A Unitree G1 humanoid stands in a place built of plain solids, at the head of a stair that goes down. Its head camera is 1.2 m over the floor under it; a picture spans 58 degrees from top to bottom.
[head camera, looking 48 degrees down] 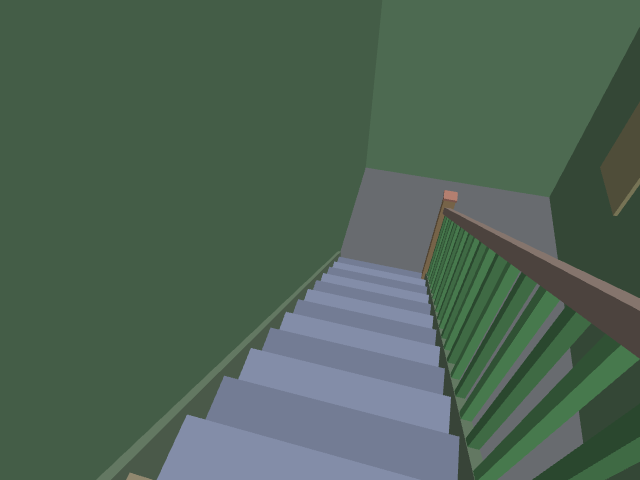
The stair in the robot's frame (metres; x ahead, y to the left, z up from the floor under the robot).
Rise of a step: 0.19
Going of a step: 0.22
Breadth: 0.88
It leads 15 degrees to the right of straight ahead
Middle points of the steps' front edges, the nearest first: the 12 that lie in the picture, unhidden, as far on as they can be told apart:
0.40 0.00 -0.19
0.61 -0.06 -0.38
0.83 -0.12 -0.56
1.04 -0.17 -0.75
1.26 -0.23 -0.94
1.47 -0.28 -1.13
1.69 -0.34 -1.31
1.90 -0.40 -1.50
2.11 -0.45 -1.69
2.33 -0.51 -1.87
2.54 -0.56 -2.06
2.76 -0.61 -2.25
